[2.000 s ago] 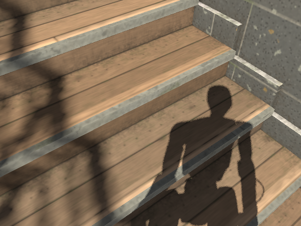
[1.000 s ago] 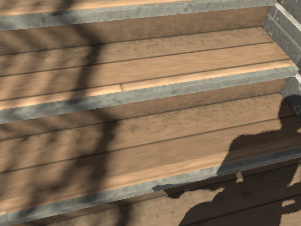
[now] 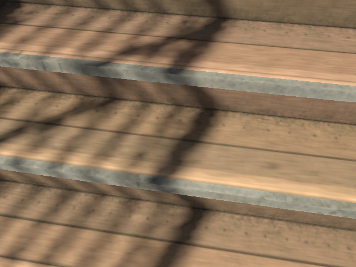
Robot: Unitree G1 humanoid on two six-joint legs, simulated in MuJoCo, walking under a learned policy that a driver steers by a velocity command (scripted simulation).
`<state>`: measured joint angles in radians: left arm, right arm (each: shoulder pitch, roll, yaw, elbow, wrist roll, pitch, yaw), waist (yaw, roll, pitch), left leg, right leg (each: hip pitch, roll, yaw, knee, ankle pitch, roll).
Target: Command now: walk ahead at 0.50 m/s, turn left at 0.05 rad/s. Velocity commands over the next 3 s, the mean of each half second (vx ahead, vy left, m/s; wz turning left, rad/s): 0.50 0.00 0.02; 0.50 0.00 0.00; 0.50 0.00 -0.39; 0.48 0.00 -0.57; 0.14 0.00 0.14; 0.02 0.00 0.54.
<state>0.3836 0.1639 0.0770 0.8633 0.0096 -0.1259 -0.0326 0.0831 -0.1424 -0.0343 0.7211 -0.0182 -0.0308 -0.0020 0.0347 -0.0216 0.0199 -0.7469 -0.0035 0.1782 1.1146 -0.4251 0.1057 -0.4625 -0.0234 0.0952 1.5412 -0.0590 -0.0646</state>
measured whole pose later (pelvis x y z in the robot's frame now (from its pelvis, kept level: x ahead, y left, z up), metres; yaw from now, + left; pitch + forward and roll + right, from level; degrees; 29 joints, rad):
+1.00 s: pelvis +0.57 -0.02 +0.33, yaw -1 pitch +2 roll +4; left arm 0.42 0.15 0.07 0.86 0.03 -0.12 -0.02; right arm 0.13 -0.16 -0.04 0.78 -0.02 -0.03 -0.02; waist 0.02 -0.01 -0.04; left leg -0.68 -0.05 0.22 1.04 -0.42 0.15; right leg -0.53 0.02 0.08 1.64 -0.04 -0.11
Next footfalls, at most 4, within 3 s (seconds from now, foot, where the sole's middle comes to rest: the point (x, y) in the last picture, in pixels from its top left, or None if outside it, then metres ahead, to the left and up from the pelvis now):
0.40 right None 0.38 -0.11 -0.52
0.88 left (184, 147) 0.69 0.04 -0.36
1.40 right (247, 54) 0.94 -0.15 -0.20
1.88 left None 1.28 -0.11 -0.04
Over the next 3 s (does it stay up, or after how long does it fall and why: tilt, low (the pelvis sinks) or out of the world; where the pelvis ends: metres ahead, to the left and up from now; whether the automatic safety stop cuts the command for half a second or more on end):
stays up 1.39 -0.25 0.84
